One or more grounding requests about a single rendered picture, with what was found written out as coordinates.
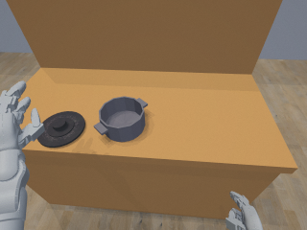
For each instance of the right robot hand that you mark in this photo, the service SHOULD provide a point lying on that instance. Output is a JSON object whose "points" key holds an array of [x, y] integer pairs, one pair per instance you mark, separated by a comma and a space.
{"points": [[246, 219]]}

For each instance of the lid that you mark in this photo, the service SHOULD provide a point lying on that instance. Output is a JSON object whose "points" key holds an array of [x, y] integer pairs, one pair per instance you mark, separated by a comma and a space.
{"points": [[55, 138]]}

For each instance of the left robot hand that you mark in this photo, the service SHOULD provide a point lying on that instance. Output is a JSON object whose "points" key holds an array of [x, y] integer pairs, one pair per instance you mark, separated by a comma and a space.
{"points": [[12, 116]]}

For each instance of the robot left forearm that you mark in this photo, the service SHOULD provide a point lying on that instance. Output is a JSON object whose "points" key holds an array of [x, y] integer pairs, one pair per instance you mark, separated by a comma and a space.
{"points": [[14, 176]]}

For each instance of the pot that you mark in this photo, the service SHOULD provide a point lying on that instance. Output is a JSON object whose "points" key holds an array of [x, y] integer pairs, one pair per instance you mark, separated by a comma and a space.
{"points": [[122, 119]]}

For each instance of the table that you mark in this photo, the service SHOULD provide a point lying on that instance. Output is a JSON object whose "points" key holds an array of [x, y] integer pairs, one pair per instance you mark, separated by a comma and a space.
{"points": [[208, 130]]}

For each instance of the knob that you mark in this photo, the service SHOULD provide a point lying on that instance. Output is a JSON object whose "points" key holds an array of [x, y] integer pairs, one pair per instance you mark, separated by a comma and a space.
{"points": [[58, 124]]}

